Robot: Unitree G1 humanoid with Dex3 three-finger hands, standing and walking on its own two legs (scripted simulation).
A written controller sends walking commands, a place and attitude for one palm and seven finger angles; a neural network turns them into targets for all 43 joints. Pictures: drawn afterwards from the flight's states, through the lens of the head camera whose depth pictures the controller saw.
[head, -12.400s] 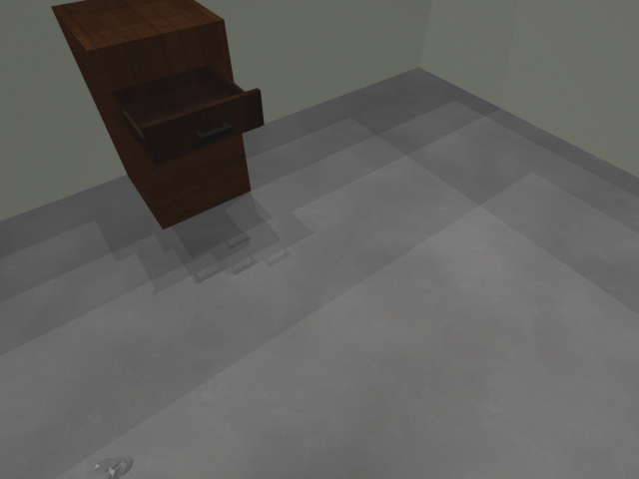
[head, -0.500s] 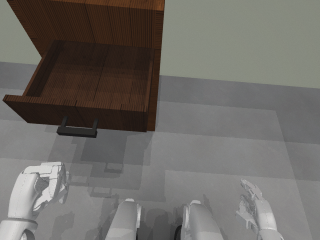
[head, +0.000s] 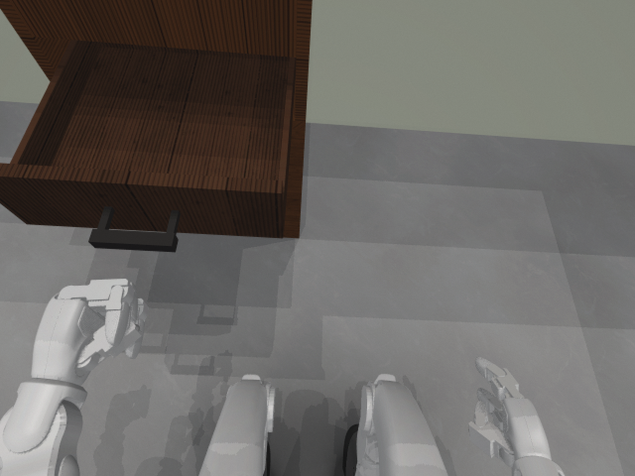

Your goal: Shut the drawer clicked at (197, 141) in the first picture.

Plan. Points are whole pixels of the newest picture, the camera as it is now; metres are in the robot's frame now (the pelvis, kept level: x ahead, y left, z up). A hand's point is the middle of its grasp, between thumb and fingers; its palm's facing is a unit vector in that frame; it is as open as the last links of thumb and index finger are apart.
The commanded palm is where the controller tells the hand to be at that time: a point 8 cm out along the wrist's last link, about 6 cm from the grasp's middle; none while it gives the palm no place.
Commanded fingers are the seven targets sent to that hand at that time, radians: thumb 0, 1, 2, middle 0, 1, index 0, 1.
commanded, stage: bring the fist close to the handle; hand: left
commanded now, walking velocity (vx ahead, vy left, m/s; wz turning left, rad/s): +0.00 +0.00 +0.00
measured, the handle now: (138, 228) +0.42 +0.27 -0.03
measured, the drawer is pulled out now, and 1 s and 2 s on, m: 0.25 0.25 0.16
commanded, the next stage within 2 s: push the drawer shut in 0.94 s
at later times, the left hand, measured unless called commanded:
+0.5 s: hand (159, 304) +0.32 +0.22 -0.03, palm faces -0.02 -1.00 -0.05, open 3.3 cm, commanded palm +0.31 +0.27 -0.03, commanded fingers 0.00 0.90 0.90 -1.40 -1.60 -1.40 -1.60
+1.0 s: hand (156, 304) +0.32 +0.22 -0.03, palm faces -0.01 -1.00 -0.06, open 3.3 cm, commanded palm +0.30 +0.26 -0.03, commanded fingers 0.00 0.90 0.90 -1.40 -1.60 -1.40 -1.60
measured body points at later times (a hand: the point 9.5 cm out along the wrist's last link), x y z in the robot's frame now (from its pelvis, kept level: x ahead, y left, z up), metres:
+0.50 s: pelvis -0.01 +0.01 -0.04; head +0.15 +0.04 +0.38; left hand +0.31 +0.27 -0.03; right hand +0.19 -0.24 -0.13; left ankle +0.03 +0.12 -0.56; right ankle +0.06 -0.12 -0.56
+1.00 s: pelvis -0.01 +0.00 -0.04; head +0.15 +0.03 +0.38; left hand +0.31 +0.27 -0.03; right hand +0.18 -0.25 -0.14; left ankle +0.03 +0.12 -0.56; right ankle +0.06 -0.12 -0.56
